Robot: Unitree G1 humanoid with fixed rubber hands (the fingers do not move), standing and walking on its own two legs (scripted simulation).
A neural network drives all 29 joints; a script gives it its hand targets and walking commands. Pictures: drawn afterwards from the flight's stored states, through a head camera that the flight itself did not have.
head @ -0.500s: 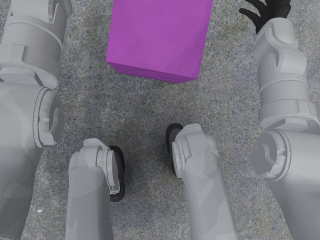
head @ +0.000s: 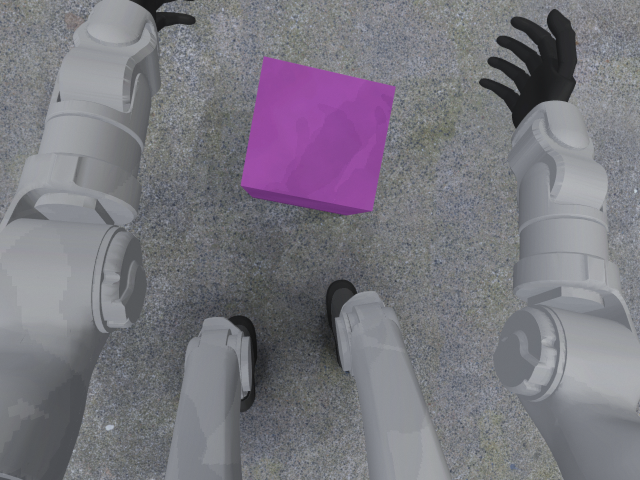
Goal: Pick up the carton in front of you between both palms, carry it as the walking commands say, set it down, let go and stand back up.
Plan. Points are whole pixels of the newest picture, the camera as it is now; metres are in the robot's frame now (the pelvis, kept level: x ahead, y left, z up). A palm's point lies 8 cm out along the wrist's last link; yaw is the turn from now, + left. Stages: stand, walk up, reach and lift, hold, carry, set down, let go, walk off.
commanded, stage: set down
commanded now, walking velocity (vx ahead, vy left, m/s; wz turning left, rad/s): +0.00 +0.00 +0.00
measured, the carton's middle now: (312, 150) +0.52 -0.09 -0.45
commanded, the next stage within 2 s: let go in 0.12 s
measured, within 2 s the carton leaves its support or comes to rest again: neither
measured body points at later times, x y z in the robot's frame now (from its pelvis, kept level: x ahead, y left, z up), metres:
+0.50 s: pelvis +0.04 -0.02 +0.13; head +0.30 -0.03 +0.49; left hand +0.48 +0.13 +0.01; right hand +0.41 -0.28 +0.01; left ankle +0.06 +0.12 -0.54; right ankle +0.11 -0.13 -0.54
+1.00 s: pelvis +0.10 -0.01 +0.20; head +0.19 +0.00 +0.64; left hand +0.34 +0.20 +0.10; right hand +0.27 -0.25 +0.12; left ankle +0.06 +0.12 -0.54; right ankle +0.11 -0.13 -0.54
